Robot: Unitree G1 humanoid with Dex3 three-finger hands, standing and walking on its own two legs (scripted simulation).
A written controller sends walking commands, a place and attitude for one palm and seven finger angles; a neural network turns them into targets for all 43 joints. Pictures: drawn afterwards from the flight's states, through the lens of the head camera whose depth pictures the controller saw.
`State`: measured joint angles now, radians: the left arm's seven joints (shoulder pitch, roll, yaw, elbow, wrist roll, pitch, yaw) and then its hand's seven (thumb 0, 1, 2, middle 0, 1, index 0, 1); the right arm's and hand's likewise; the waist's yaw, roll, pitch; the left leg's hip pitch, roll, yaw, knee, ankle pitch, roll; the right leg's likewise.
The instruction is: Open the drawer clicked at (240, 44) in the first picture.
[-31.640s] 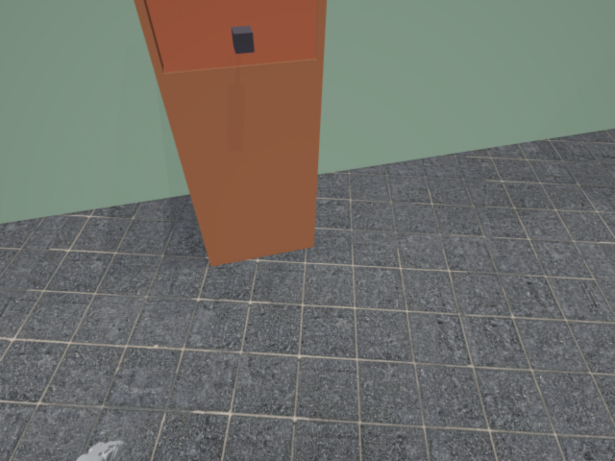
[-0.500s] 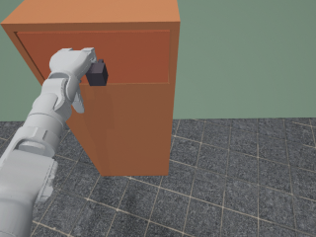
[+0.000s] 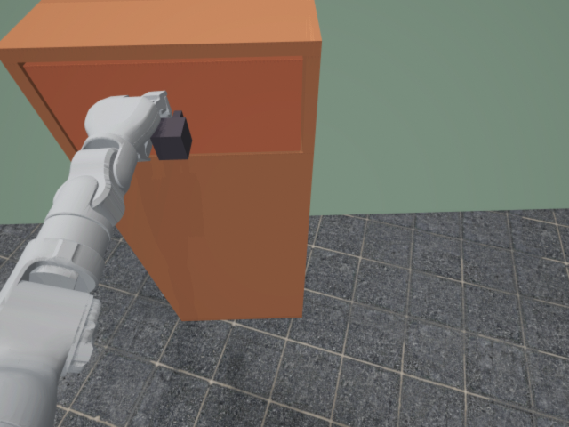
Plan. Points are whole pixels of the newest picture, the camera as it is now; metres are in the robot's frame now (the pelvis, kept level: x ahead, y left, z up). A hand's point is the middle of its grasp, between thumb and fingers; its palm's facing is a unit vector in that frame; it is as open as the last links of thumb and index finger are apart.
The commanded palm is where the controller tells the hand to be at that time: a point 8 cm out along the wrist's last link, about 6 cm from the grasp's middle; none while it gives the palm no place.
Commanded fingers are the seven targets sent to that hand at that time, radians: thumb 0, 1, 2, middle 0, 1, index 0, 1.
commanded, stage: close the thumb around the handle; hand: left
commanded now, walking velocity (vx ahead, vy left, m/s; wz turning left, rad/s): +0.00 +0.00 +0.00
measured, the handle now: (174, 130) +0.51 +0.18 +0.14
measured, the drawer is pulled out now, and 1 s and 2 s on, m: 0.00 0.05 0.15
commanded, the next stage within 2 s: pull the drawer open in 0.06 s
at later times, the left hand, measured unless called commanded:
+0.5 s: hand (139, 164) +0.45 +0.22 +0.12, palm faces +0.00 -0.06 -1.00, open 5.4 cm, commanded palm +0.41 +0.21 +0.19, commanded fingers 0.00 0.90 0.90 -0.40 -1.35 -0.40 -1.35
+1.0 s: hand (133, 184) +0.41 +0.22 +0.12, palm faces +0.00 -0.07 -1.00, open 5.3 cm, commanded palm +0.39 +0.21 +0.19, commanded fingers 0.00 0.90 0.90 -0.40 -1.35 -0.40 -1.35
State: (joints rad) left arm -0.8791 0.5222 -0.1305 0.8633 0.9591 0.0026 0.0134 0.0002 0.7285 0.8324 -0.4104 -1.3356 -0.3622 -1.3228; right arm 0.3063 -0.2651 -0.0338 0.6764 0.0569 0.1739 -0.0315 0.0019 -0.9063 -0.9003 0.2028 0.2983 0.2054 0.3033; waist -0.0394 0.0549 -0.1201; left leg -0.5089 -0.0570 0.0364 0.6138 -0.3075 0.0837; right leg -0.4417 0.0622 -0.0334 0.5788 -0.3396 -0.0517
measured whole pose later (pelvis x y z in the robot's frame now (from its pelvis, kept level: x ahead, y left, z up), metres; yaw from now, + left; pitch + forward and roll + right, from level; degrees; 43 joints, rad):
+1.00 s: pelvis +0.02 +0.00 +0.01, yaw +1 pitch +8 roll +0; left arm -0.51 0.48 -0.18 0.33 0.90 0.17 -0.05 0.00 0.88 0.90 -0.42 -1.35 -0.32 -1.31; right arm 0.13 -0.27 0.00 0.63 0.06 0.19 -0.01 0.00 -0.91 -0.90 0.20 0.30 0.20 0.30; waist 0.04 0.07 -0.10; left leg -0.38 -0.08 0.01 0.55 -0.31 0.08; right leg -0.32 0.05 -0.04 0.53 -0.36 -0.05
